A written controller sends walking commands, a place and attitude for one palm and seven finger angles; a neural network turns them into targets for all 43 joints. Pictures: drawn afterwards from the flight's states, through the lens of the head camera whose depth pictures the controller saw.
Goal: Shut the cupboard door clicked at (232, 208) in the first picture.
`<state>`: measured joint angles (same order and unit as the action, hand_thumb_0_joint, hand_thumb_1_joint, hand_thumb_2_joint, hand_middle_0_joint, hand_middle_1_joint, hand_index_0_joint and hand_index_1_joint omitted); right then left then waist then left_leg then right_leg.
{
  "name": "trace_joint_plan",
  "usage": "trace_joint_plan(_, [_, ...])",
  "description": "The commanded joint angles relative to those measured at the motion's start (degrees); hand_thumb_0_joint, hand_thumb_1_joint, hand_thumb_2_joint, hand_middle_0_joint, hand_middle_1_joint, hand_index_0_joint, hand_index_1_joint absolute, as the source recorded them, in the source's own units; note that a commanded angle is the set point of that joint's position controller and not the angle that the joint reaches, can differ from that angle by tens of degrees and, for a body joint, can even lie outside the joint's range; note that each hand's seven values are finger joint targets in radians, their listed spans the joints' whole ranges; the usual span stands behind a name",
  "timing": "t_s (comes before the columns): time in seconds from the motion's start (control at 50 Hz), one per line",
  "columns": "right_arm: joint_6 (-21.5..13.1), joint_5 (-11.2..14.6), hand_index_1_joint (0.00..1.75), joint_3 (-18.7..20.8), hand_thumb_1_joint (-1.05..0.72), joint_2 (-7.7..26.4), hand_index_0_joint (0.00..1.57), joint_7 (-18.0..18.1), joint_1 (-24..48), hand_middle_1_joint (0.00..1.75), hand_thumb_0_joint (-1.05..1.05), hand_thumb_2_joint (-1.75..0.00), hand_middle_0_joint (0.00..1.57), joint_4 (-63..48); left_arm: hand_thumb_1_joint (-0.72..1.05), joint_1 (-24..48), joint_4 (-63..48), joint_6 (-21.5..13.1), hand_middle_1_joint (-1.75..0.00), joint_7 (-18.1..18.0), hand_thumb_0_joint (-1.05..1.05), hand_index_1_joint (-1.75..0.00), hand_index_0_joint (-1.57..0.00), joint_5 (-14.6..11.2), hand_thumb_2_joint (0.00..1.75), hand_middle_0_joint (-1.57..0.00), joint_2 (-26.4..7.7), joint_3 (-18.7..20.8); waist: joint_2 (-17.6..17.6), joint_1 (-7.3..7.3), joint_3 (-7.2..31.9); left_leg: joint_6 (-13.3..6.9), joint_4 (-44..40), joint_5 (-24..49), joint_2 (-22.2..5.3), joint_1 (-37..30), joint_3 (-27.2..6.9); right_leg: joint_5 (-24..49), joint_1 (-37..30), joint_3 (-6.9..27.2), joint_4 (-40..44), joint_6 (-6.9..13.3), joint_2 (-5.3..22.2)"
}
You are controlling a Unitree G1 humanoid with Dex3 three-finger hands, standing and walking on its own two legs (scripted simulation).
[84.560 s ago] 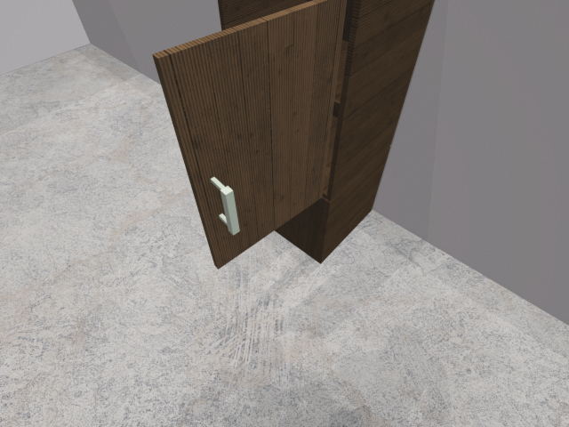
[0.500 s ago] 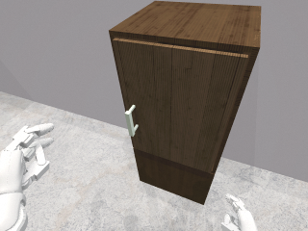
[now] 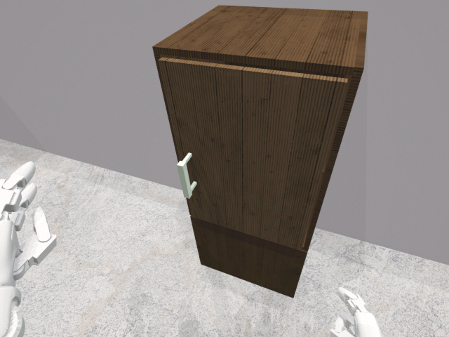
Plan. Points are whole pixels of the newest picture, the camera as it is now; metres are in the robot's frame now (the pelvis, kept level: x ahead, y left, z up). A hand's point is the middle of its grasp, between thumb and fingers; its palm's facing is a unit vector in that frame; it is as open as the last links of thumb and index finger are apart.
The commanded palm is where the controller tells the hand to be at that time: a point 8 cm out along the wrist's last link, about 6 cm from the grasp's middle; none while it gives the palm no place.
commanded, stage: step back with the hand held close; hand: left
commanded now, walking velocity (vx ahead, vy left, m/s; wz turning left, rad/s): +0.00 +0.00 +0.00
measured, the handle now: (188, 175) +0.58 +0.19 -0.09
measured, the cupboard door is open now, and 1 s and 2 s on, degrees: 0 0 0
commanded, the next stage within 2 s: stop stepping back and stand still in 1.76 s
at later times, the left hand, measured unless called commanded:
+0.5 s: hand (25, 249) +0.17 +0.29 +0.16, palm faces +0.41 -0.76 -0.50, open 7.4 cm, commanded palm +0.11 +0.33 +0.17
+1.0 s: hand out of the picture +0.11 +0.30 +0.16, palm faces +0.47 -0.76 -0.45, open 7.4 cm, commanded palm +0.04 +0.33 +0.17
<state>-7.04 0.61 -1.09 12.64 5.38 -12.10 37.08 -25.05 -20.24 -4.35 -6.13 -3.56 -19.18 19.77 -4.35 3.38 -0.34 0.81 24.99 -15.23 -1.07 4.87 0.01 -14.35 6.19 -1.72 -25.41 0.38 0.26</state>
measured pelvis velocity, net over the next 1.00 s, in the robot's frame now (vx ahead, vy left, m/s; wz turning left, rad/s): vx -0.09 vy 0.03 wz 0.02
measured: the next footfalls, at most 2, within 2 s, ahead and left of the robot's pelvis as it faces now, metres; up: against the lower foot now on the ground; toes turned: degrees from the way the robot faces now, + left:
right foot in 1.54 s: -0.20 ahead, -0.11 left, +0.00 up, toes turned +3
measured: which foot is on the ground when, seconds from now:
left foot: down 0.00-1.00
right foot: down 0.00-1.00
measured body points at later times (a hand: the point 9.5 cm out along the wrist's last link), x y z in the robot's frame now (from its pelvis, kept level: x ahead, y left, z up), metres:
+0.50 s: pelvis -0.03 +0.03 -0.01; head -0.03 +0.02 +0.44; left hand +0.15 +0.33 +0.19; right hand +0.13 -0.22 -0.09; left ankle -0.01 +0.13 -0.74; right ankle +0.00 -0.11 -0.74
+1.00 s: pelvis -0.09 +0.03 -0.02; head -0.09 +0.04 +0.43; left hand +0.08 +0.33 +0.18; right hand +0.06 -0.22 -0.09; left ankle -0.01 +0.13 -0.74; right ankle +0.00 -0.11 -0.74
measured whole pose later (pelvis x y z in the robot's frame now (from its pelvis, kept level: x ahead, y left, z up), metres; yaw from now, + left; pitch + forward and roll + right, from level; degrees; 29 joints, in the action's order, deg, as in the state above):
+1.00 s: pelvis -0.09 +0.03 -0.02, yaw +1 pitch +0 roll -2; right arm -5.2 0.2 0.1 12.9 4.9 -14.7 34.4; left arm -29.4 -27.0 -14.6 -10.0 -0.5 -24.0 25.7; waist 0.2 -1.2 0.1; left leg -1.5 36.7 -12.1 -0.8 25.0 -0.4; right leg -8.3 23.1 -0.7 -31.3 -1.6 -0.2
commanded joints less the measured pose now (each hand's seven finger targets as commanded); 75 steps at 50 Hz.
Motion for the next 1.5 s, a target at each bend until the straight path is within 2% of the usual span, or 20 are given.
trace_joint_plan(0.0, [-3.29, -0.15, 0.3, 1.77, -0.9, 5.07, 0.2, 0.35, 8.41, 0.3, 0.0, -0.9, 0.2, -9.71, 0.9, 5.61, -11.16, -4.06, -0.3, -0.79, 0.0, -0.3, -0.2, -0.17, 0.9, -0.2, -11.08, 6.94, 0.67, 0.52, 1.21, -2.13, -4.41, 8.49, 0.34, 2.7, 1.63, 5.56, 0.44, 0.2, 5.26, -0.2, 0.75])
trace_joint_plan(0.04, [-3.34, -0.13, 0.3, 1.74, -0.9, 5.04, 0.2, 0.36, 8.27, 0.3, 0.0, -0.9, 0.2, -9.67, 0.9, 5.01, -10.72, -3.97, -0.3, -0.65, 0.0, -0.3, -0.2, -0.34, 0.9, -0.2, -10.74, 6.76, 1.1, 0.52, 1.81, -2.2, -4.59, 8.54, 0.3, 2.4, 1.6, 5.52, 0.01, 0.31, 5.38, -0.26, 0.87])
trace_joint_plan(0.06, [-2.01, 0.2, 0.3, 2.63, -0.9, 7.24, 0.2, -0.12, 7.76, 0.3, 0.0, -0.9, 0.2, -11.08, 0.9, 10.14, -13.09, -6.27, -0.3, -1.39, 0.0, -0.3, -0.2, 0.24, 0.9, -0.2, -15.78, 11.68, 1.61, -2.09, -0.34, -3.05, -0.49, 4.44, -0.57, 7.3, 0.54, 5.42, 5.1, 6.75, 9.02, 0.57, 4.36])
trace_joint_plan(0.1, [-0.45, -0.09, 0.3, 2.94, -0.9, 6.45, 0.2, -0.49, 6.93, 0.3, 0.0, -0.9, 0.2, -10.05, 0.9, 2.98, -8.75, -7.06, -0.3, -1.36, 0.0, -0.3, -0.2, 0.36, 0.9, -0.2, -12.12, 8.39, 7.98, -2.64, 0.96, -2.87, 4.12, 2.87, 0.26, 7.43, -0.22, 2.73, 7.98, 9.26, 11.14, 2.05, 8.03])
trace_joint_plan(0.14, [0.55, -0.06, 0.3, 3.29, -0.9, 6.37, 0.2, -0.57, 6.63, 0.3, 0.0, -0.9, 0.2, -10.08, 0.9, 1.04, -10.45, -8.19, -0.3, -1.63, 0.0, -0.3, -0.2, 0.54, 0.9, -0.2, -12.57, 8.83, 6.73, -2.96, 3.45, -2.58, 4.7, 5.22, -0.05, 7.84, -0.66, 7.3, 6.99, 8.31, 8.77, 3.09, 9.35])
trace_joint_plan(0.22, [1.84, -0.09, 0.3, 3.91, -0.9, 7.5, 0.2, 0.26, 6.99, 0.3, 0.0, -0.9, 0.2, -11.53, 0.9, -1.91, -13.93, -8.71, -0.3, -2.61, 0.0, -0.3, -0.2, 0.23, 0.9, -0.2, -14.22, 10.62, 0.49, -3.01, 7.8, -2.35, -0.02, 16.56, -1.97, 6.66, -1.73, 16.95, 4.16, 3.45, 1.75, 0.81, 5.37])
trace_joint_plan(0.32, [3.61, -0.13, 0.3, 4.21, -0.9, 7.87, 0.2, 1.06, 6.75, 0.3, 0.0, -0.9, 0.2, -13.49, 0.9, -2.6, -16.31, -8.09, -0.3, -3.04, 0.0, -0.3, -0.2, 0.07, 0.9, -0.2, -15.98, 12.34, -0.72, -2.54, 11.66, -1.94, -1.1, 27.43, -3.89, 8.07, -2.46, 25.26, -0.55, 1.88, -4.27, -0.55, 2.7])
trace_joint_plan(0.6, [2.63, 0.11, 0.3, 4.07, -0.9, 8.28, 0.2, 0.64, 5.15, 0.3, 0.0, -0.9, 0.2, -14.29, 0.9, -2.85, -16.29, -10.53, -0.3, -3.97, 0.0, -0.3, -0.2, 1.79, 0.9, -0.2, -14.34, 12.21, 0.12, -3.46, 3.86, -5.37, -5.77, -17.71, -4.29, 33.6, -5.37, 2.26, -2.78, 5.49, -4.0, -1.06, 1.74])
trace_joint_plan(0.82, [-0.79, -0.66, 0.3, 4.27, -0.9, 8.59, 0.2, 0.44, 3.47, 0.3, 0.0, -0.9, 0.2, -11.91, 0.9, 0.01, -17.8, -13.04, -0.3, -5.09, 0.0, -0.3, -0.2, 2.4, 0.9, -0.2, -15.84, 12.66, 0.71, -3.87, 3.67, -4.31, -1.9, -18.03, -2.55, 30.5, -4.75, -7.6, 4.86, 7.37, 0.85, -0.19, 2.14])
trace_joint_plan(1.02, [-1.93, -0.72, 0.3, 4.9, -0.9, 9.13, 0.2, 0.13, 4.09, 0.3, 0.0, -0.9, 0.2, -12.26, 0.9, -3.46, -17.6, -14.95, -0.3, -4.43, 0.0, -0.3, -0.2, 3.46, 0.9, -0.2, -16.29, 15.7, -4.99, -3.21, 5.56, -7.51, -7.39, -25.34, -7.78, 48.33, -8.94, 9.74, -12.06, 6.23, -15.11, -1.54, -2.73])
trace_joint_plan(1.12, [-1.65, -1.16, 0.3, 5.09, -0.9, 7.82, 0.2, -0.88, 2.8, 0.3, 0.0, -0.9, 0.2, -11.3, 0.9, -1.24, -19.46, -14.59, -0.3, -4.38, 0.0, -0.3, -0.2, 2.63, 0.9, -0.2, -16.61, 14.92, 5.61, -3.98, 4.78, -3.37, 8.76, -20.08, -0.88, 35.26, -2.7, -2.81, 6.84, 19.07, 0.2, 2.88, 6.36])
trace_joint_plan(1.18, [-0.21, -0.9, 0.3, 4.65, -0.9, 5.67, 0.2, -1.67, 2.57, 0.3, 0.0, -0.9, 0.2, -9.54, 0.9, 0.21, -19.63, -13.6, -0.3, -5.49, 0.0, -0.3, -0.2, 1.7, 0.9, -0.2, -16.51, 12.55, 13.4, -4.83, 6.65, -0.82, 18.34, -9.91, 2.17, 17.53, 0.64, -13.32, 22.53, 18.88, 10.95, 4.92, 12.53])
trace_joint_plan(1.22, [0.69, -0.84, 0.3, 4.86, -0.9, 6.13, 0.2, -1.39, 2.37, 0.3, 0.0, -0.9, 0.2, -8.98, 0.9, 0.31, -19.76, -13.32, -0.3, -6.21, 0.0, -0.3, -0.2, 1.58, 0.9, -0.2, -17.58, 13.4, 10.47, -5.45, 6.42, -1.24, 15.96, -9.08, 2.02, 12.7, -0.14, -14.46, 26.89, 14.6, 11.12, 3.97, 10.85])
trace_joint_plan(1.26, [0.95, -0.55, 0.3, 4.61, -0.9, 6.74, 0.2, -0.77, 2.59, 0.3, 0.0, -0.9, 0.2, -9.91, 0.9, -1.36, -21.23, -13.75, -0.3, -6.14, 0.0, -0.3, -0.2, 1.33, 0.9, -0.2, -16.5, 12.83, 3.6, -5.7, 5.82, -3.18, 4.83, -14.4, -2.04, 15.88, -6.14, -15.07, 25.37, 8.51, 3.97, 1.13, 5.03])
trace_joint_plan(1.3, [-0.1, -0.54, 0.3, 4.79, -0.9, 8.56, 0.2, 0.18, 4.3, 0.3, 0.0, -0.9, 0.2, -11.26, 0.9, -2.08, -22.99, -14.39, -0.3, -5.97, 0.0, -0.3, -0.2, 1.8, 0.9, -0.2, -15.79, 14.49, -13.65, -5.04, 6.51, -8.39, -16.51, -31.16, -15.27, 36.24, -21.23, -6.58, 6.27, 1.68, -22.35, -2.49, -5.53])
trace_joint_plan(1.32, [-0.81, -0.98, 0.3, 5.24, -0.9, 7.2, 0.2, 0.56, 5.99, 0.3, 0.0, -0.9, 0.2, -11.42, 0.9, -0.49, -24.61, -14.78, -0.3, -5.48, 0.0, -0.3, -0.2, 2.01, 0.9, -0.2, -17.52, 15.8, -14.8, -3.92, 8.78, -9.88, -18.65, -27.24, -18.87, 38.98, -24.26, -6.83, 1.99, 2.47, -32.59, -2.49, -6.73])
trace_joint_plan(1.36, [-2.56, -1.0, 0.3, 6.48, -0.9, 6.7, 0.2, -0.3, 6.29, 0.3, 0.0, -0.9, 0.2, -10.15, 0.9, -2.63, -22.7, -14.68, -0.3, -5.16, 0.0, -0.3, -0.2, 0.98, 0.9, -0.2, -17.34, 16.52, -6.14, -3.0, 11.54, -8.93, -11.08, -14.32, -17.43, 28.9, -16.02, -12.42, 6.24, 4.2, -32.0, -1.33, -5.82])
trace_joint_plan(1.38, [-3.28, -0.6, 0.3, 6.7, -0.9, 6.8, 0.2, -0.99, 6.21, 0.3, 0.0, -0.9, 0.2, -9.63, 0.9, -5.09, -20.64, -14.4, -0.3, -5.01, 0.0, -0.3, -0.2, 0.61, 0.9, -0.2, -15.46, 15.31, -8.42, -2.85, 11.66, -7.89, -9.89, -14.89, -16.3, 25.98, -11.81, -13.3, 6.6, 2.56, -28.29, -1.06, -5.28])
trace_joint_plan(1.42, [-3.98, -1.04, 0.3, 5.77, -0.9, 6.59, 0.2, -1.17, 6.02, 0.3, 0.0, -0.9, 0.2, -9.39, 0.9, -7.6, -18.69, -13.87, -0.3, -4.6, 0.0, -0.3, -0.2, 0.06, 0.9, -0.2, -14.27, 14.02, -12.16, -3.26, 7.92, -6.75, -10.4, -14.98, -15.54, 25.64, -9.83, -12.51, 5.76, 0.93, -17.16, -0.54, -4.46])
trace_joint_plan(1.48, [-3.75, -2.09, 0.3, 4.24, -0.9, 6.38, 0.2, -1.43, 4.14, 0.3, 0.0, -0.9, 0.2, -6.54, 0.9, -2.19, -21.15, -14.55, -0.3, -3.35, 0.0, -0.3, -0.2, -0.04, 0.9, -0.2, -13.77, 10.43, -5.85, -4.24, 6.34, -2.62, -7.5, -6.44, -13.54, 15.73, -8.55, -8.34, 10.26, 4.09, 1.89, 1.31, -1.59])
